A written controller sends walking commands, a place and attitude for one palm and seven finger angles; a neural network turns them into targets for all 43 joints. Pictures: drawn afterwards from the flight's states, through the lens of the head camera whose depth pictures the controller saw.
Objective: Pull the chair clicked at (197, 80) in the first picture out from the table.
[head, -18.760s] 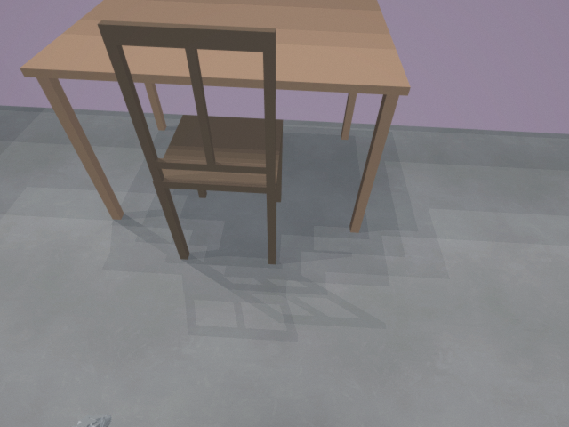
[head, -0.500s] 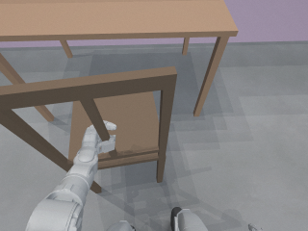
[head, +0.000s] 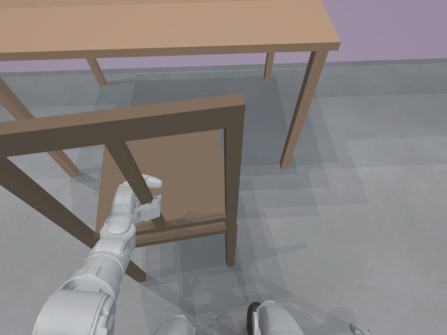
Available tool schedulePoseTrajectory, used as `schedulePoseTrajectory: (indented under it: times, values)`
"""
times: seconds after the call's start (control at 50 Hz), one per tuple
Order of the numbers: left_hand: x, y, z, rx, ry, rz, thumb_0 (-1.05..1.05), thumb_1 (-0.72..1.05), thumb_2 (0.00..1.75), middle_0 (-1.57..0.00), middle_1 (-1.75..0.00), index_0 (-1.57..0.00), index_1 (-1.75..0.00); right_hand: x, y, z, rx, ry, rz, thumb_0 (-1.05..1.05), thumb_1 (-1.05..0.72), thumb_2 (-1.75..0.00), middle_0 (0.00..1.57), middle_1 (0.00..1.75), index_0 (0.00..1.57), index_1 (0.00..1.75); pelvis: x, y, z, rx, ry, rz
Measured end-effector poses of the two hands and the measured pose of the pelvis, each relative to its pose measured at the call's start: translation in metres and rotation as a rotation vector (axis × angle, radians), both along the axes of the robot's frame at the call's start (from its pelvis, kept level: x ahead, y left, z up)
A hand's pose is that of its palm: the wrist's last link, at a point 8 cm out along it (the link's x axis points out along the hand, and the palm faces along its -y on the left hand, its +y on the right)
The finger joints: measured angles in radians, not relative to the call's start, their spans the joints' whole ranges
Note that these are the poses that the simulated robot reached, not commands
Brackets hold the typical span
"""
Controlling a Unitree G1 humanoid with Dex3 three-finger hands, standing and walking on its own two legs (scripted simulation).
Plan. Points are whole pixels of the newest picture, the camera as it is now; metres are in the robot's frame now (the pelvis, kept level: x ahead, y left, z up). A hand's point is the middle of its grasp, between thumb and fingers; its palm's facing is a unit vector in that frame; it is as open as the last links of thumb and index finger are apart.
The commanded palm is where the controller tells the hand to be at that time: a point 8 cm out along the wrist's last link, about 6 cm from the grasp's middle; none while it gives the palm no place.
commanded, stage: step backward, pulling the chair out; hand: left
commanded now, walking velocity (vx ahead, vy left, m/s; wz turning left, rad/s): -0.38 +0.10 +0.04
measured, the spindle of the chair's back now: (142, 192) +0.38 +0.18 -0.03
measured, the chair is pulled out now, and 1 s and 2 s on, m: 0.32 0.41 0.64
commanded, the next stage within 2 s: stop walking, hand still on the chair in 1.48 s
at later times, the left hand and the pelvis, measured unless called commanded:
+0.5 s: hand (153, 213) +0.34 +0.15 -0.05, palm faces +0.06 -0.98 -0.18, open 5.6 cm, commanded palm +0.36 +0.20 -0.04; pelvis -0.03 +0.01 +0.01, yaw +2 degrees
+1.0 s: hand (150, 249) +0.27 +0.15 -0.05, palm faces +0.04 -0.98 -0.18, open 5.6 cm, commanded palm +0.28 +0.20 -0.04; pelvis -0.10 +0.01 +0.01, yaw +0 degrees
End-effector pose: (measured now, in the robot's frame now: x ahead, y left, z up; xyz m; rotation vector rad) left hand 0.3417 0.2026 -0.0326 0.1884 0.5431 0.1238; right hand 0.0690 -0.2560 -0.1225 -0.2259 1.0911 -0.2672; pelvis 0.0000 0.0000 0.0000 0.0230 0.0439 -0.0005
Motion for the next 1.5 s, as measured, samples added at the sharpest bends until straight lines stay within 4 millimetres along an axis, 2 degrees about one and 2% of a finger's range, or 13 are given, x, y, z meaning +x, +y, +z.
schedulePoseTrajectory:
  times: [0.18,0.28,0.4,0.56,0.64,0.74,0.84,0.96,1.06,1.18,1.32,1.42,1.5]
  values:
    - [-0.005,0.000,0.001,-0.017,0.013,-0.013,0.06,0.64,0.77,-0.28,-1.22,-0.50,-1.45,-0.003,-0.003,0.012,-0.047,0.019,0.023,0.01,-0.90,-0.90,0.20,0.30,0.20,0.30,-0.006,0.011,0.007,0.000,0.010,0.008]
    - [-0.007,0.001,0.001,-0.018,0.014,-0.009,0.07,0.64,0.77,-0.28,-1.22,-0.50,-1.45,-0.003,0.001,0.012,-0.028,0.022,0.035,0.01,-0.90,-0.90,0.20,0.30,0.20,0.30,-0.005,0.004,0.008,-0.011,0.007,0.003]
    - [-0.011,-0.001,0.001,-0.015,0.016,0.015,0.07,0.63,0.79,-0.29,-1.21,-0.50,-1.45,-0.005,-0.005,0.006,-0.011,0.003,0.022,0.01,-0.90,-0.90,0.20,0.30,0.20,0.30,-0.018,-0.002,0.006,-0.029,0.007,0.021]
    - [-0.025,0.000,0.002,-0.031,0.026,-0.020,0.07,0.65,0.75,-0.25,-1.22,-0.50,-1.45,-0.030,-0.008,0.018,-0.075,0.019,0.021,0.01,-0.90,-0.90,0.20,0.30,0.20,0.30,-0.039,0.012,0.008,-0.007,0.003,0.012]
    - [-0.035,0.000,0.002,-0.031,0.025,-0.015,0.07,0.65,0.75,-0.25,-1.22,-0.50,-1.45,-0.043,-0.001,0.015,-0.045,0.031,0.031,0.01,-0.90,-0.90,0.20,0.30,0.20,0.30,-0.042,0.006,0.009,-0.015,0.006,0.007]
    - [-0.048,-0.003,0.002,-0.019,0.023,0.010,0.08,0.64,0.78,-0.28,-1.21,-0.50,-1.45,-0.058,0.001,0.007,0.013,0.033,0.022,0.01,-0.90,-0.90,0.20,0.30,0.20,0.30,-0.057,-0.005,0.009,-0.041,-0.006,0.000]
    - [-0.062,-0.005,0.002,-0.021,0.027,0.007,0.07,0.64,0.77,-0.28,-1.20,-0.50,-1.45,-0.076,-0.008,0.005,-0.017,0.025,0.003,0.01,-0.90,-0.90,0.20,0.30,0.20,0.30,-0.074,0.000,0.006,-0.036,0.005,0.017]
    - [-0.082,-0.004,0.003,-0.032,0.032,-0.024,0.07,0.65,0.75,-0.25,-1.21,-0.50,-1.45,-0.099,-0.011,0.016,-0.070,0.039,0.012,0.01,-0.90,-0.90,0.20,0.30,0.20,0.30,-0.095,0.009,0.009,-0.012,-0.001,0.003]
    - [-0.101,-0.005,0.003,-0.030,0.030,-0.011,0.07,0.65,0.76,-0.26,-1.21,-0.50,-1.45,-0.113,-0.005,0.013,-0.025,0.034,0.032,0.01,-0.90,-0.90,0.20,0.30,0.20,0.30,-0.106,-0.001,0.010,-0.025,-0.004,-0.012]
    - [-0.125,-0.011,0.003,-0.017,0.028,0.018,0.07,0.63,0.78,-0.28,-1.19,-0.50,-1.45,-0.131,-0.010,0.007,0.023,0.007,0.010,0.01,-0.90,-0.90,0.20,0.30,0.20,0.30,-0.132,-0.015,0.009,-0.048,-0.017,-0.012]
    - [-0.154,-0.014,0.004,-0.030,0.041,-0.010,0.07,0.64,0.76,-0.26,-1.20,-0.50,-1.45,-0.159,-0.024,0.013,-0.064,0.024,0.024,0.01,-0.90,-0.90,0.20,0.30,0.20,0.30,-0.161,-0.001,0.010,-0.022,0.009,0.033]
    - [-0.177,-0.014,0.004,-0.041,0.045,-0.027,0.07,0.65,0.75,-0.24,-1.21,-0.50,-1.45,-0.178,-0.020,0.021,-0.076,0.026,0.030,0.01,-0.90,-0.90,0.20,0.30,0.20,0.30,-0.180,0.001,0.013,-0.008,-0.001,0.004]
    - [-0.195,-0.014,0.003,-0.037,0.043,-0.014,0.07,0.65,0.77,-0.25,-1.21,-0.50,-1.45,-0.190,-0.011,0.015,-0.018,0.019,0.046,0.01,-0.90,-0.90,0.20,0.30,0.20,0.30,-0.191,-0.007,0.012,-0.030,-0.004,-0.014]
